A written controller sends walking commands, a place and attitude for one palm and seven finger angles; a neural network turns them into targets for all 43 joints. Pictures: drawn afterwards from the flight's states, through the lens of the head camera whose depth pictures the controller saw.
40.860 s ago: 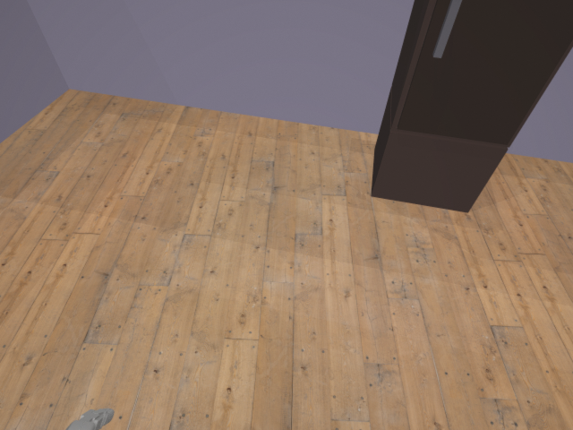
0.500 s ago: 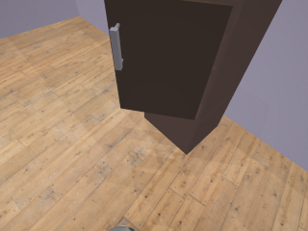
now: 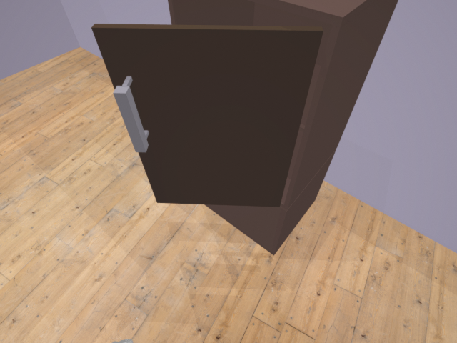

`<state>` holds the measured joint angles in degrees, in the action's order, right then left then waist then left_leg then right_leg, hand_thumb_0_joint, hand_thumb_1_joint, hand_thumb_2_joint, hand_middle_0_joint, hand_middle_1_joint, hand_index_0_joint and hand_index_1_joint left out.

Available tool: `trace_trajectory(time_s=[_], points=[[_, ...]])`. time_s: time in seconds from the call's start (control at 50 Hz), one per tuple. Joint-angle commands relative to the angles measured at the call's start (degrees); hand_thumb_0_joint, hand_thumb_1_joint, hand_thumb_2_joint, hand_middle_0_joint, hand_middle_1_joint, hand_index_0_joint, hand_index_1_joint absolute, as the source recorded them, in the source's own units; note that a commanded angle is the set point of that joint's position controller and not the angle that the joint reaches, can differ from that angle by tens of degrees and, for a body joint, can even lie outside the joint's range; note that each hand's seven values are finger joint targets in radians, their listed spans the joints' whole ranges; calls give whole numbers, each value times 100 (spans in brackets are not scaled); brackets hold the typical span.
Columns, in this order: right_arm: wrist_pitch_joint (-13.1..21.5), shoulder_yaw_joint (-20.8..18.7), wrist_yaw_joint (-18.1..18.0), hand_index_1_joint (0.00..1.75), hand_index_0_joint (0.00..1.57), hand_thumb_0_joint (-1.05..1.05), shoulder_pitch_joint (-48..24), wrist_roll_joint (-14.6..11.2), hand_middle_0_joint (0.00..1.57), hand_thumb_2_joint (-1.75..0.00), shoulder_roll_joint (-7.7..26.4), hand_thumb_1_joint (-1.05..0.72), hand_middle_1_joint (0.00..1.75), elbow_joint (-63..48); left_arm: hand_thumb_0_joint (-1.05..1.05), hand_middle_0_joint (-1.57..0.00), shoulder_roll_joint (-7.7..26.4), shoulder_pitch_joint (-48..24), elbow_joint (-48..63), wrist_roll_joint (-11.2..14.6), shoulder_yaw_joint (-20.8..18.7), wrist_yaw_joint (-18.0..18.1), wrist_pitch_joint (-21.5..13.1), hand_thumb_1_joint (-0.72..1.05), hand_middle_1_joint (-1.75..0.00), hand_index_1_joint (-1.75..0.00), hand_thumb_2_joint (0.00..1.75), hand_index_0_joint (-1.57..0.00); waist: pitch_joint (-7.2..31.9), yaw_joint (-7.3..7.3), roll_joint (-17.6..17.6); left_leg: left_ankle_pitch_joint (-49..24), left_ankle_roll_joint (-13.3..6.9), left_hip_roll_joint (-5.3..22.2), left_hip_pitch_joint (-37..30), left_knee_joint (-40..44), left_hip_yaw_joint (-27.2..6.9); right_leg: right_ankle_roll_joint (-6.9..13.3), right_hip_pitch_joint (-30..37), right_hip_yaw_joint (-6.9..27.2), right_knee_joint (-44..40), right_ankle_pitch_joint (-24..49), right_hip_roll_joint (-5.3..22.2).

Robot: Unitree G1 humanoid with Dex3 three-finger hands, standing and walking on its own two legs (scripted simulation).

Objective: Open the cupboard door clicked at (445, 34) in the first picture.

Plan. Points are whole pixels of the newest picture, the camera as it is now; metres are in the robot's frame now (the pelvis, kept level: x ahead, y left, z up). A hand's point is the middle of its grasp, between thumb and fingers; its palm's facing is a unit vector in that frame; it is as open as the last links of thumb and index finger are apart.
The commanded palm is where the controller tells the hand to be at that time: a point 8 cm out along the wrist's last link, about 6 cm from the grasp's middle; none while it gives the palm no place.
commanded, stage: come to a stop and stand still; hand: left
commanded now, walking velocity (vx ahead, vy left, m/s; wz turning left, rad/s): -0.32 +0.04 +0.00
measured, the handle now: (135, 115) +0.57 +0.22 +0.07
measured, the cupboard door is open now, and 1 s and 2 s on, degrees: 37 37 37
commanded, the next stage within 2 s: look again from close up in 0.74 s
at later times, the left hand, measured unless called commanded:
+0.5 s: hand out of the picture +0.00 +0.18 -0.17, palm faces +0.04 -0.97 -0.25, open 7.4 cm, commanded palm none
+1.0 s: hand out of the picture -0.02 +0.20 -0.16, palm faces +0.02 -0.97 -0.23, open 7.4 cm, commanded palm none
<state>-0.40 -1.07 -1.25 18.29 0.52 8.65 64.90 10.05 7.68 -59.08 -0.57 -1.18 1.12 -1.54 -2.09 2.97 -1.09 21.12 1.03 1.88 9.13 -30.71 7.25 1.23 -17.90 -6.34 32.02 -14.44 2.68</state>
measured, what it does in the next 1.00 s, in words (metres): steps on the spot: left foot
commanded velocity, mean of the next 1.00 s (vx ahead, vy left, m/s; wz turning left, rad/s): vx -0.03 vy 0.00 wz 0.00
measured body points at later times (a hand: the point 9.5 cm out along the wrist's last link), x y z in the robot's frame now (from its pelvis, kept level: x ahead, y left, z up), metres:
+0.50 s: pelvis -0.02 -0.01 +0.00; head +0.01 -0.02 +0.44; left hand +0.00 +0.23 -0.15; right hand +0.08 -0.25 -0.15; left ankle +0.01 +0.10 -0.73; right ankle +0.00 -0.11 -0.73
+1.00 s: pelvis -0.03 +0.00 +0.01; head -0.03 +0.00 +0.46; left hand -0.02 +0.25 -0.14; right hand -0.03 -0.24 -0.15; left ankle +0.02 +0.10 -0.73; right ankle +0.00 -0.11 -0.73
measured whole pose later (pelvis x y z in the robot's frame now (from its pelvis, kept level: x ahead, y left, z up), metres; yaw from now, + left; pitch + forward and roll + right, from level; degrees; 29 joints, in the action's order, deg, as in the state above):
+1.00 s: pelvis -0.03 +0.00 +0.01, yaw +1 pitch -1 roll +0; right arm 0.3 -0.3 -0.4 19.0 1.4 11.8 61.3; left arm 12.1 18.1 -59.2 -0.8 -0.2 1.0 -0.6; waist 0.2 0.8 -0.1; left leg 9.3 -1.8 -0.4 15.9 -25.8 3.2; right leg 0.4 -13.8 -3.1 26.8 -12.3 1.0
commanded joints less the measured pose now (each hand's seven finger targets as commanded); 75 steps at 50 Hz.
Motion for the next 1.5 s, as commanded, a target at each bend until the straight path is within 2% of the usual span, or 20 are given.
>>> trace_trajectory(time_s=[0.0, 0.06, 0.08, 0.12, 0.14, 0.18, 0.26, 0.28, 0.3, 0.32, 0.34, 0.4, 0.44, 0.48, 0.5, 0.54, 0.58, 0.72, 1.12, 1.48], points=[[-28, -137, -70, 30, 20, 0, 467, -55, 20, -90, 470, -90, 30, -175, 0, -20, 939, 658, 20, 19, -268, 180, 95, 90, -30, -30, 90, -20, 839, -344, 901, -1175, 166, 205, 572, 140, -236, 665, 1727, 1002, -110, 5611, 1345], [-87, -222, -127, 30, 20, 0, 388, -5, 20, -90, 625, -90, 30, -294, 0, -20, 863, 495, 186, 31, -303, 171, 199, 90, -30, -30, 90, -20, 787, -328, -182, -3967, 37, 588, -144, 263, -404, 359, 935, 631, 366, 4438, 916], [-106, -262, -146, 30, 20, 0, 393, 21, 20, -90, 726, -90, 30, -358, 0, -20, 753, 318, 297, 26, -281, 151, 231, 90, -30, -30, 90, -20, 687, -265, -587, -4921, -143, 925, -326, 401, -666, 147, 494, 361, 593, 3170, 574], [-96, -291, -170, 30, 20, 0, 353, 96, 20, -90, 828, -90, 30, -451, 0, -20, 461, -23, 515, -5, -256, 141, 337, 90, -30, -30, 90, -20, 231, -180, -757, -5934, -853, 1606, -406, 824, -1257, -60, -367, 283, 1518, -955, -96], [-79, -304, -200, 30, 20, 0, 293, 128, 20, -90, 910, -90, 30, -493, 0, -20, 424, -135, 571, -14, -261, 125, 393, 90, -30, -30, 90, -20, 57, -132, -790, -5894, -1102, 1754, -313, 884, -1383, -57, -656, 507, 2004, -1636, -156], [-55, -303, -202, 30, 20, 0, -70, 161, 20, -90, 898, -90, 30, -615, 0, -20, 329, -4, 550, -15, -285, 109, 403, 90, -30, -30, 90, -20, -11, -283, -906, -5629, -1132, 1574, -369, 691, -1094, -48, -702, 613, 2007, -1483, -149], [-27, -337, -163, 30, 20, 0, -219, 92, 20, -90, 995, -90, 30, -671, 0, -20, 329, 475, 425, -23, -260, 45, 294, 90, -30, -30, 90, -20, 318, -368, -767, -4724, -745, 1202, -543, 341, -820, -69, 226, 270, 145, -133, -179], [-27, -344, -149, 30, 20, 0, -241, 49, 20, -90, 962, -90, 30, -679, 0, -20, 418, 732, 339, -31, -271, 47, 241, 90, -30, -30, 90, -20, 446, -445, -523, -4050, -538, 1000, -420, 51, -710, -54, 675, 378, -536, 978, -89], [120, -414, -87, 30, 20, 0, -818, -151, 20, -90, 1059, -90, 30, -1149, 0, -20, 743, 1455, 91, -49, -246, 295, 79, 90, -30, -30, 90, -20, 805, -715, -40, -3915, -142, 789, -169, -1442, -286, -86, 854, 905, -904, 3341, 465], [179, -290, -29, 30, 20, 0, -537, -65, 20, -90, 650, -90, 30, -1572, 0, -20, 1232, 1407, 285, -138, -347, 259, -40, 90, -30, -30, 90, -20, 647, -511, 914, -568, 11, -124, 1421, -2191, -83, 303, 2204, 1624, -474, 6996, 1340], [99, -270, -5, 30, 20, 0, -425, -74, 20, -90, 381, -90, 30, -1480, 0, -20, 1061, 1377, 367, -127, -255, 246, -93, 90, -30, -30, 90, -20, 1042, -402, 1202, 821, -28, -41, 1973, -2248, -575, 803, 2404, 1832, -164, 7167, 1642], [-50, -242, 15, 30, 20, 0, -585, -57, 20, -90, 327, -90, 30, -1529, 0, -20, 846, 1003, 578, -121, -143, 270, -32, 90, -30, -30, 90, -20, 821, -223, 899, 571, -22, -116, 1281, -1425, -534, 881, 1381, 1521, -352, 4967, 1271], [-45, -255, 52, 30, 20, 0, -362, -25, 20, -90, 414, -90, 30, -1437, 0, -20, 1045, 651, 683, -65, -171, 211, 25, 90, -30, -30, 90, -20, 604, -43, 600, -535, -42, -259, 151, -308, -347, 599, 264, 1318, -569, 2213, 933], [12, -305, 60, 30, 20, 0, -250, 26, 20, -90, 839, -90, 30, -1414, 0, -20, 935, 504, 714, -28, -162, 157, 107, 90, -30, -30, 90, -20, 11, 33, 167, -439, -258, 271, -160, 404, -940, 212, -829, 1184, -833, -821, 474], [44, -326, 46, 30, 20, 0, -383, 76, 20, -90, 1118, -90, 30, -1502, 0, -20, 872, 579, 748, -35, -156, 141, 116, 90, -30, -30, 90, -20, -313, -63, -73, 165, -470, 673, 494, 888, -1474, 64, -696, 994, -830, -1235, 146], [89, -346, 65, 30, 20, 0, -678, 115, 20, -90, 1318, -90, 30, -1601, 0, -20, 864, 810, 722, -114, -156, 126, 124, 90, -30, -30, 90, -20, -499, -253, -561, 1162, -568, 736, 1362, 1414, -1783, 77, -132, 735, -490, -994, -33], [96, -277, 60, 30, 20, 0, -810, 101, 20, -90, 1182, -90, 30, -1611, 0, -20, 780, 1187, 560, -106, -114, 86, 98, 90, -30, -30, 90, -20, -373, -381, -412, 1187, -529, 614, 1482, 1429, -1622, 94, 189, 782, -553, -751, -10], [120, -167, 61, 30, 20, 0, -283, 85, 20, -90, 1014, -90, 30, -1286, 0, -20, 937, 1083, 531, -82, -108, 47, 9, 90, -30, -30, 90, -20, -138, -183, 300, 184, -374, 282, 692, 1009, -1195, 183, -287, 1248, -1397, -1448, 331], [265, 9, 22, 30, 20, 0, 67, 24, 20, -90, 852, -90, 30, -405, 0, -20, 729, 1192, 1, -19, 33, 90, -37, 90, -30, -30, 90, -20, -17, -323, 60, -696, -313, 430, 753, 1325, -1220, 159, 615, 1014, -1102, 86, 348], [251, -18, 12, 30, 20, 0, -189, 8, 20, -90, 807, -90, 30, -273, 0, -20, 642, 1194, -100, -35, 66, 103, -59, 90, -30, -30, 90, -20, -31, -271, 149, -996, -278, 416, 282, 1265, -1074, 91, 461, 1083, -1244, 283, 358]])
